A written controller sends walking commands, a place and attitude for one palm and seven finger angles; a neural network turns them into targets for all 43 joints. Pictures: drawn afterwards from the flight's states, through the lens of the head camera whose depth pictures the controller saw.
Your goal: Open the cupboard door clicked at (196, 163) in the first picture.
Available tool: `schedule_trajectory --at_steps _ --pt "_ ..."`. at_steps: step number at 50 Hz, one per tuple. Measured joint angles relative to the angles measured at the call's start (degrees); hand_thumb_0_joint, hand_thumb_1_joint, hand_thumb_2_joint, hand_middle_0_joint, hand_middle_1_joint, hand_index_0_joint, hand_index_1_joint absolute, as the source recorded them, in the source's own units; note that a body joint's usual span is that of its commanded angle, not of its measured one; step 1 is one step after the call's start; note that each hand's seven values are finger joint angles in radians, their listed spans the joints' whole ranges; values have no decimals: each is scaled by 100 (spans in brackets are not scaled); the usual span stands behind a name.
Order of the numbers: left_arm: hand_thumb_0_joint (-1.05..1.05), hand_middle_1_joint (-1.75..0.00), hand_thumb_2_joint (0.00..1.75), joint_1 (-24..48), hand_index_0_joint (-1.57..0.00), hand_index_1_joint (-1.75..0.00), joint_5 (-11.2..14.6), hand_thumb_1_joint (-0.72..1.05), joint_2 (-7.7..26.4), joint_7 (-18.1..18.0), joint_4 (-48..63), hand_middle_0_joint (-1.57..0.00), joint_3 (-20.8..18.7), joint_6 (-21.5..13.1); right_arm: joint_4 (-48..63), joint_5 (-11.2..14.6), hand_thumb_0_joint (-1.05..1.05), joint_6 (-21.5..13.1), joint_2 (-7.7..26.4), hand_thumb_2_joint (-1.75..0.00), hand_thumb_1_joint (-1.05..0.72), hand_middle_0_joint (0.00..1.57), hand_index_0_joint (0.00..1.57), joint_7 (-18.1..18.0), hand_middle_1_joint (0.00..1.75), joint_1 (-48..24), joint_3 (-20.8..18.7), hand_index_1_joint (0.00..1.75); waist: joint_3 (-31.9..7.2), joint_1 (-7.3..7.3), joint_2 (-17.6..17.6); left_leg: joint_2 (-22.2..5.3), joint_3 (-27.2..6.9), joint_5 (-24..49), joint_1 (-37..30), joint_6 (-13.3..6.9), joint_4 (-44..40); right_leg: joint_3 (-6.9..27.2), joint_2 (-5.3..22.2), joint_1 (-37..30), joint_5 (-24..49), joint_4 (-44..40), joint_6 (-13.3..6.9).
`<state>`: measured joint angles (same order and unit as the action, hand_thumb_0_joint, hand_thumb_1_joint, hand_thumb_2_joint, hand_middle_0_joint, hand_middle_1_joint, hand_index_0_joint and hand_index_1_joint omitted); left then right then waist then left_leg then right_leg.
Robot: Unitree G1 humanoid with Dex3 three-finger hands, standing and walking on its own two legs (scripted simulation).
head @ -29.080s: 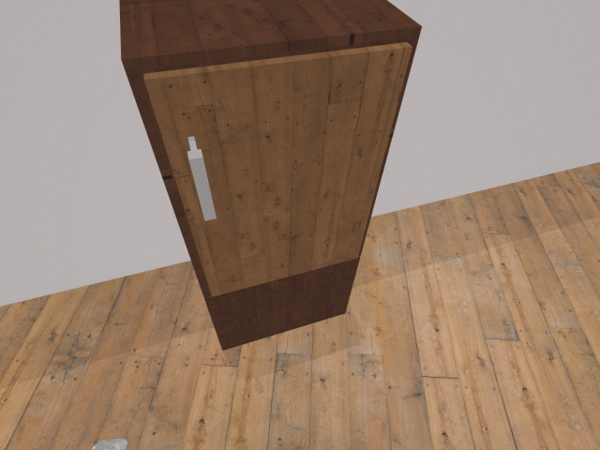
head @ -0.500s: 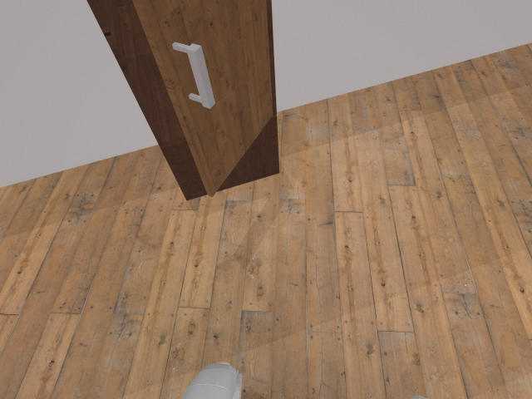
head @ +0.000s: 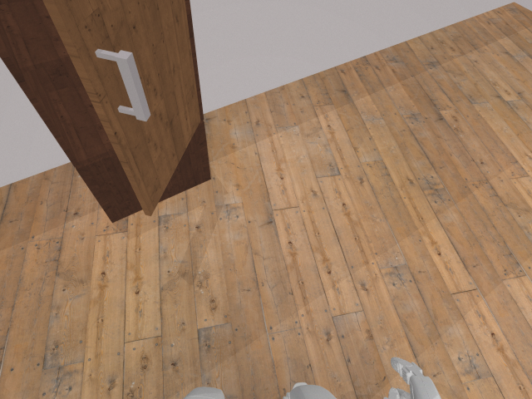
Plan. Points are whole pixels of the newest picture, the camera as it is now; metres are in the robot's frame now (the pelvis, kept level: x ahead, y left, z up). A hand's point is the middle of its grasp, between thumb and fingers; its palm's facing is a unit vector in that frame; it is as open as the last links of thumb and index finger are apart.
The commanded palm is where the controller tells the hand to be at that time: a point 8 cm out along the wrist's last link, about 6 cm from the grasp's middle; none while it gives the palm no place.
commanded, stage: walk to a spot facing it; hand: left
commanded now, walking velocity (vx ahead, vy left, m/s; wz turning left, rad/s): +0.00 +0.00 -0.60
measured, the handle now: (124, 86) +0.59 +0.34 +0.06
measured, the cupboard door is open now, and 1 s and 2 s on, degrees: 44 44 44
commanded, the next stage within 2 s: none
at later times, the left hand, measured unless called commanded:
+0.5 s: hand (211, 349) +0.20 +0.11 -0.15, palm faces -0.35 -0.91 -0.24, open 7.4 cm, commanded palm none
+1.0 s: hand (271, 239) +0.42 +0.03 -0.16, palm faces -0.59 -0.79 -0.17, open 7.4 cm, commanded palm none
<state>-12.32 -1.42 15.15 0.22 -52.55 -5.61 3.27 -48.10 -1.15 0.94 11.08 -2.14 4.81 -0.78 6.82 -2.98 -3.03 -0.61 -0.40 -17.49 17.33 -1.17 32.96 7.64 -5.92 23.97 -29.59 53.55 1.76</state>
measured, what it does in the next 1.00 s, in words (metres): walks ahead, turning right: right foot, then left foot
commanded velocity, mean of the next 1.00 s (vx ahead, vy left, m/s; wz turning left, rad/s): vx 0.26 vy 0.00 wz -0.53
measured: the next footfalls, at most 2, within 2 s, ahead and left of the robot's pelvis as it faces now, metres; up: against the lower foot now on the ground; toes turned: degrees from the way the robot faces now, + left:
right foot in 0.32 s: +0.02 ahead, -0.15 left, +0.00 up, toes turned -17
left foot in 0.72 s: +0.25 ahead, +0.02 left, +0.00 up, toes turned -23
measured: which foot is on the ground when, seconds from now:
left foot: down 0.00-0.32, up 0.34-0.70, down 0.72-1.00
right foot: up 0.00-0.30, down 0.32-0.72, up 0.74-1.00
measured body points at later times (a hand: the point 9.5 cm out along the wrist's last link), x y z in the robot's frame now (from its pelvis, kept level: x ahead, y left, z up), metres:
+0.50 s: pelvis +0.04 -0.04 +0.01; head +0.09 -0.08 +0.45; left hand +0.21 +0.16 -0.13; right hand -0.01 -0.32 -0.14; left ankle +0.07 +0.10 -0.66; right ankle -0.02 -0.14 -0.73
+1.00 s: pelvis +0.23 -0.08 +0.01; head +0.29 -0.09 +0.46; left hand +0.45 +0.07 -0.14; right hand +0.08 -0.26 -0.12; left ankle +0.22 +0.04 -0.73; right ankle +0.17 -0.22 -0.64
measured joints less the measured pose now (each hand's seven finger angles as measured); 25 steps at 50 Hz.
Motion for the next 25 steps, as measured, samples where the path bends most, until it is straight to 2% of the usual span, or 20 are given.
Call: schedule_trajectory --at_steps 3,6,11,14,16,17,19,22,25 --pt "1 -30 89 193 -20 -30 -23 91 132 92 79 -20 -48 0 -24 -41 1 18 -10 -90 -90 20 20 -1 30 304 67 30 45 8 24 -149 173 101 -200 89 -300 -387 307 458 217 1062 159" --pt "0 -30 89 322 -19 -30 1 91 183 154 156 -20 -40 21 -92 -47 1 13 27 -90 -90 21 20 5 30 553 63 30 64 61 124 -304 380 175 -360 98 -527 -579 577 597 425 1164 231" --pt "0 -30 90 536 -19 -30 14 91 162 217 182 -20 36 63 -211 -63 1 8 156 -90 -90 21 20 47 30 883 -12 30 69 243 279 -526 781 75 -497 181 -548 -843 835 264 511 -34 198" --pt "0 -30 90 674 -19 -30 21 91 114 237 196 -20 106 25 -285 -67 1 24 267 -90 -90 21 20 87 30 1045 -72 30 61 371 363 -665 1007 -125 -486 290 -296 -1010 800 -190 617 -1060 77" --pt "0 -30 90 700 -19 -30 19 91 93 255 241 -20 160 -51 -318 -41 1 48 356 -90 -90 21 20 121 30 1207 -109 30 -26 423 391 -758 1136 -390 -386 400 112 -1113 753 -662 1064 -1966 -74" --pt "0 -30 90 715 -19 -30 2 91 41 230 236 -20 169 -128 -372 -13 1 87 424 -90 -90 21 20 141 30 1216 -139 30 -35 426 465 -825 1105 -714 -247 425 571 -1089 682 -681 1134 -2004 -165" --pt "0 -30 89 704 -19 -30 23 91 -85 161 238 -20 239 -217 -497 13 1 223 529 -90 -90 20 20 150 30 1140 -180 30 -8 477 570 -701 713 -1375 192 426 1793 -1014 591 -680 1024 -1837 -282" --pt "0 -30 89 521 -20 -30 32 91 -226 66 248 -20 278 -286 -564 5 1 269 541 -90 -90 20 20 210 29 990 -218 30 -26 461 505 -528 459 -1093 778 473 2832 -813 537 -925 1094 -2158 -324" --pt "0 -30 89 275 -20 -30 23 91 -302 56 146 -20 301 -341 -466 -12 1 197 466 -90 -91 20 19 282 29 814 -231 30 -78 429 366 -482 381 -591 1108 559 2773 -563 500 -1183 1256 -2571 -336"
